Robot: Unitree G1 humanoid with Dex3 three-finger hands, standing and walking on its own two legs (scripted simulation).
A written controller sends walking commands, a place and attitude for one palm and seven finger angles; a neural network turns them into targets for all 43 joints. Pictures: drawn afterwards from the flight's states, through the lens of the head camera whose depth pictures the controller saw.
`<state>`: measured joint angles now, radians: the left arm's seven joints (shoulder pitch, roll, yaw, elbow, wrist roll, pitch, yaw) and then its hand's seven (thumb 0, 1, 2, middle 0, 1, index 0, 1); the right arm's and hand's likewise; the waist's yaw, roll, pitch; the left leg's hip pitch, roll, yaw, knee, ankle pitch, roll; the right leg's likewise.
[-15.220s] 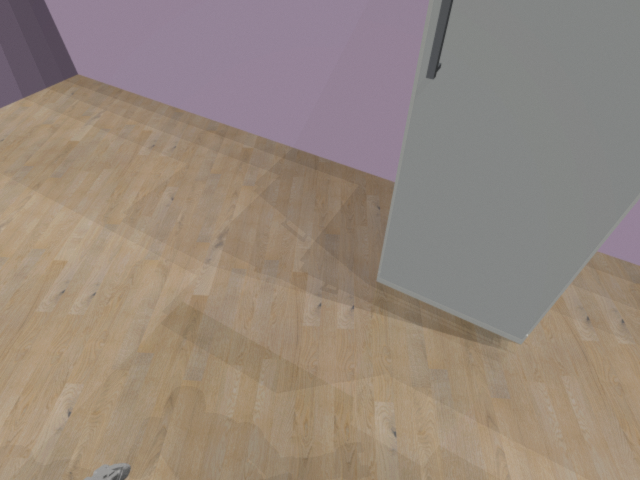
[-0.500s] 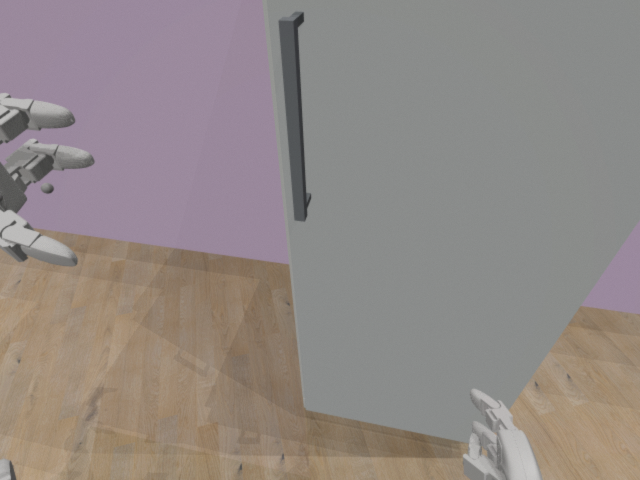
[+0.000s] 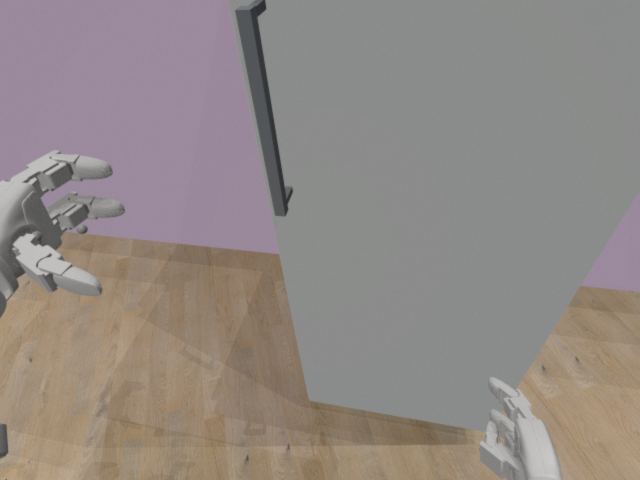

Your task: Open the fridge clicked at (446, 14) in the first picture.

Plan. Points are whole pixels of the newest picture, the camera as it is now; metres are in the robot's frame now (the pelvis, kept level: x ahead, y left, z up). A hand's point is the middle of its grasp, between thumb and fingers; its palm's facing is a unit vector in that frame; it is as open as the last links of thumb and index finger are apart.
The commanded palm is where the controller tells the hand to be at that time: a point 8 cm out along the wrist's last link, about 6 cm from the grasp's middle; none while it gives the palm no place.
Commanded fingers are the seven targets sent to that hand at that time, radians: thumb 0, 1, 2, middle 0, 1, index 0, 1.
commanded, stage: move the hooked fingers beside the handle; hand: left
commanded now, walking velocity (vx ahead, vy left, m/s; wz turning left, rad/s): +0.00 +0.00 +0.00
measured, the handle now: (271, 122) +0.48 +0.11 +0.25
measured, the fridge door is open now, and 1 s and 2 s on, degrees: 0 0 0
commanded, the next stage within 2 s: none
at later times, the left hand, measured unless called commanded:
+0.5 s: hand (118, 196) +0.31 +0.24 +0.25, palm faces -0.06 -0.99 -0.11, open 14.0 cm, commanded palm +0.29 +0.29 +0.25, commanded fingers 0.00 -0.50 0.30 -0.30 -1.20 -0.30 -1.20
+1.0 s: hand (166, 177) +0.38 +0.22 +0.23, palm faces +0.00 -1.00 -0.08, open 14.0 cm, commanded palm +0.34 +0.26 +0.24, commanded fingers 0.00 -0.50 0.30 -0.30 -1.20 -0.30 -1.20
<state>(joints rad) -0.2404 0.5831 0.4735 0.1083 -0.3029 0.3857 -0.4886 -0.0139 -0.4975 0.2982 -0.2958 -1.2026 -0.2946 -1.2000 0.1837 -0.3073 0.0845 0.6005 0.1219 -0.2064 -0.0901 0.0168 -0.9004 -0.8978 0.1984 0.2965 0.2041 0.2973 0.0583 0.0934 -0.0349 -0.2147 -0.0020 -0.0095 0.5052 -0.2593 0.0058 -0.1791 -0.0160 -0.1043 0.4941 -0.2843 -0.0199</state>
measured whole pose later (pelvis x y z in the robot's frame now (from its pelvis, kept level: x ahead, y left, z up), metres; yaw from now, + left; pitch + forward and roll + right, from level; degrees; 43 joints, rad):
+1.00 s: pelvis +0.01 +0.02 +0.00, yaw -1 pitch -1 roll +0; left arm -0.52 0.45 0.30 0.25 -0.23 0.43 -0.27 -0.02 -0.50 0.30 -0.30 -1.20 -0.30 -1.20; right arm 0.17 -0.26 0.09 0.62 0.11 -0.14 -0.09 0.02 -0.90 -0.90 0.20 0.30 0.20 0.30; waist 0.02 0.06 -0.04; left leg -0.20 -0.02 0.02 0.47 -0.26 0.03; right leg -0.18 -0.03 -0.07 0.48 -0.28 0.00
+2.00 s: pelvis +0.02 +0.01 +0.00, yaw -2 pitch +1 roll +0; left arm -0.69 0.41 0.26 0.55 -0.21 0.31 -0.22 -0.01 -0.50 0.30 -0.30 -1.20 -0.30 -1.20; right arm 0.25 -0.28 0.05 0.64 0.11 -0.08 -0.09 0.01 -0.90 -0.90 0.20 0.30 0.20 0.30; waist -0.02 0.05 -0.05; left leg -0.20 0.00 0.03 0.45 -0.26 0.01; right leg -0.19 -0.01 -0.06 0.45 -0.28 -0.01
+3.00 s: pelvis +0.01 +0.01 +0.00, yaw -2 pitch -1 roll +0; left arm -0.67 0.35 0.23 0.40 -0.21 0.27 -0.18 -0.02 -0.50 0.30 -0.30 -1.21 -0.30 -1.20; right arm 0.23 -0.26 0.06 0.65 0.10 -0.09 -0.09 0.02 -0.90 -0.90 0.20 0.30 0.20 0.30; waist 0.00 0.04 -0.04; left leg -0.17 0.00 0.03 0.45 -0.26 0.01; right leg -0.16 -0.01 -0.07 0.44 -0.27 -0.01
